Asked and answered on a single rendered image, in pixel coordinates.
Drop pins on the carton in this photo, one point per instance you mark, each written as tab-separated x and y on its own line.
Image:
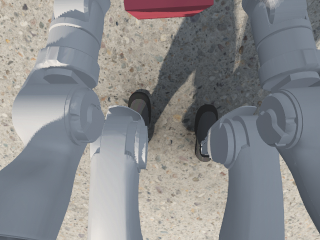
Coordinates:
157	9

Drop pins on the robot left forearm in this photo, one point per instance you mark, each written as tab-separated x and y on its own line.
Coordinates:
73	44

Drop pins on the robot left upper arm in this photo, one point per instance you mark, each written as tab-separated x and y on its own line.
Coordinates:
55	122

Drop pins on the robot right upper arm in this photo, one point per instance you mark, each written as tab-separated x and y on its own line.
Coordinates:
289	120

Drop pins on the robot right thigh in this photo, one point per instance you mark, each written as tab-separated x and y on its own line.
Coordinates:
255	204

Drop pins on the robot right forearm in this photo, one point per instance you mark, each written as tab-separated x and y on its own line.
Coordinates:
284	42

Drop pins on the right robot foot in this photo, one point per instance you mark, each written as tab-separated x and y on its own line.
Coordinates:
206	116

